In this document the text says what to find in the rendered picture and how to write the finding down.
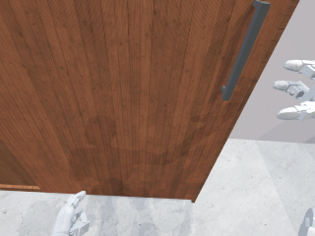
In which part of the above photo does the wardrobe door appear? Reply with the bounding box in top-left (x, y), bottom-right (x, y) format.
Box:
top-left (0, 139), bottom-right (37, 186)
top-left (0, 0), bottom-right (290, 200)

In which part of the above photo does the left robot hand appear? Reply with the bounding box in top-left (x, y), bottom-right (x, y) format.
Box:
top-left (51, 191), bottom-right (90, 236)

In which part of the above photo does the right robot hand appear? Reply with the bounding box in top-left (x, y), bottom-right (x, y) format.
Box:
top-left (272, 60), bottom-right (315, 122)

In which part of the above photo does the robot right upper arm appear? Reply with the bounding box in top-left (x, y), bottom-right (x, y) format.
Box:
top-left (298, 206), bottom-right (315, 236)

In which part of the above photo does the handle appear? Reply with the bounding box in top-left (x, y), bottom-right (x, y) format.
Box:
top-left (221, 0), bottom-right (271, 101)

